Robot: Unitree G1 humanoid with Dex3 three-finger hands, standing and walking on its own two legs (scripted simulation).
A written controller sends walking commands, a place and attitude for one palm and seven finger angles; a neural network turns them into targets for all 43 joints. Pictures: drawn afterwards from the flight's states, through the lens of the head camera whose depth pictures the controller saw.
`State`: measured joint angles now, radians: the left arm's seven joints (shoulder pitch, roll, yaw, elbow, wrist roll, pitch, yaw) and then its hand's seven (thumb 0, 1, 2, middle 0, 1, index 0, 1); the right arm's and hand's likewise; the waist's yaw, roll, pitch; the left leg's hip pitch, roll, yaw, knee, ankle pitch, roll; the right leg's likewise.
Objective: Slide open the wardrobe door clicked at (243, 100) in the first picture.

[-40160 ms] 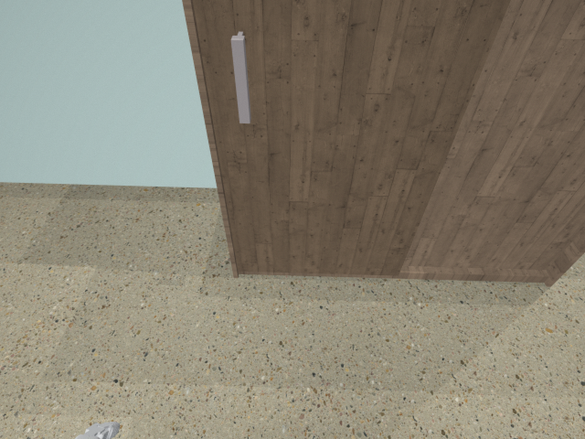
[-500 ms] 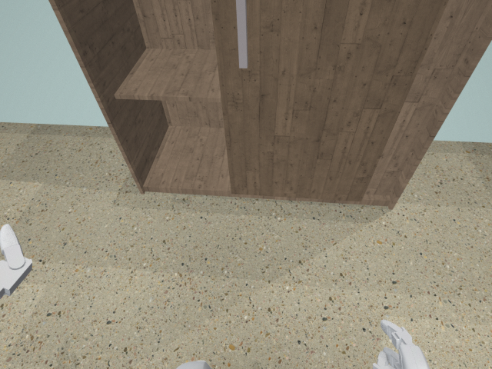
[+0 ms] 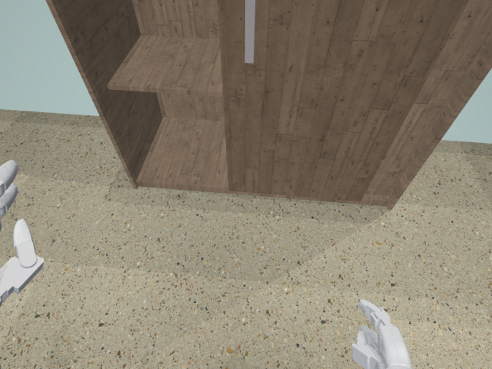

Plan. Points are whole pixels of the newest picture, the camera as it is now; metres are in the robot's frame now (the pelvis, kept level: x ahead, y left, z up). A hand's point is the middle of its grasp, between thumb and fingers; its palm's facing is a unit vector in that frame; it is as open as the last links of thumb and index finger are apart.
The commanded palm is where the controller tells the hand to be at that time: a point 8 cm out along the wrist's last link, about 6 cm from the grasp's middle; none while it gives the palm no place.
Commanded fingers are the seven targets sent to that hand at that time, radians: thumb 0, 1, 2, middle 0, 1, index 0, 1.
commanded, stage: let the arm hang, fingers relaxed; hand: left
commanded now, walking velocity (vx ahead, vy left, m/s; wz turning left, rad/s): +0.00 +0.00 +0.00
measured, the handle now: (250, 24) +0.95 +0.05 +0.10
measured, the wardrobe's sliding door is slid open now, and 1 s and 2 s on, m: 0.48 0.48 0.48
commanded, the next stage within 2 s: look to check the result in 1.16 s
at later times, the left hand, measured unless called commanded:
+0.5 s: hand out of the picture +0.01 +0.21 -0.17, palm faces -0.04 -0.98 -0.20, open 7.0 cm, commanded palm none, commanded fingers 0.00 0.90 0.90 -0.20 -0.30 -0.20 -0.30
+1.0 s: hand out of the picture +0.03 +0.21 -0.16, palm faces -0.07 -0.97 -0.22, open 7.3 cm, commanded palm none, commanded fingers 0.00 0.90 0.90 -0.20 -0.30 -0.20 -0.30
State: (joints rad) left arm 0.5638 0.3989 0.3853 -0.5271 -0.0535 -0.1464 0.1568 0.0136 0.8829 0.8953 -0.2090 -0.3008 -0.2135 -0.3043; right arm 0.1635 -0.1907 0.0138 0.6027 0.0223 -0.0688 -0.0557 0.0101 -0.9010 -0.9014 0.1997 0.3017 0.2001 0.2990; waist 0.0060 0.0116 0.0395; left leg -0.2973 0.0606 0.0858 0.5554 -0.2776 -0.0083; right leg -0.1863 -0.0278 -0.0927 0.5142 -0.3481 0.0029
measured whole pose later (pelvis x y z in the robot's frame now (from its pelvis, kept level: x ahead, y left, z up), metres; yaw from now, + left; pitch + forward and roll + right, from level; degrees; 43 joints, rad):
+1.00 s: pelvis -0.02 +0.03 +0.01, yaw -2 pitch +0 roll +0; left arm 0.18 0.17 -0.01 1.13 0.02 0.01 0.03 0.01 0.92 0.90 -0.20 -0.30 -0.20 -0.30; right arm 0.22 -0.17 -0.01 1.12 -0.02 0.01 -0.01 0.00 -0.91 -0.90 0.20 0.30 0.20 0.30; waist -0.02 0.00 0.06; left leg -0.20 0.02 0.14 0.39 -0.18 0.03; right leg -0.13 -0.07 -0.05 0.40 -0.25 0.04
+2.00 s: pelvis +0.01 +0.01 +0.01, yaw -1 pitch +0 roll +0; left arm 0.20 0.17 0.00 1.15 0.02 -0.01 0.03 0.00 0.91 0.90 -0.20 -0.30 -0.20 -0.30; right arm 0.20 -0.17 0.00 1.15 -0.02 0.01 -0.02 0.00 -0.91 -0.90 0.20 0.30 0.20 0.30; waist -0.02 0.01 0.06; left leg -0.16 0.03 0.12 0.36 -0.20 0.00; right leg -0.07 -0.04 -0.07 0.34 -0.27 0.02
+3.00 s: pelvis +0.02 +0.00 +0.01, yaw -2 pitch +0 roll +0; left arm 0.21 0.17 0.00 1.15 0.02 -0.01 0.03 0.00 0.91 0.90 -0.20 -0.30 -0.20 -0.30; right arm 0.21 -0.18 -0.01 1.15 -0.02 0.01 -0.02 0.00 -0.91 -0.90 0.20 0.30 0.20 0.30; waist -0.02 0.00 0.06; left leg -0.14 0.05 0.12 0.35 -0.20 -0.01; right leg -0.05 -0.03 -0.07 0.32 -0.27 0.00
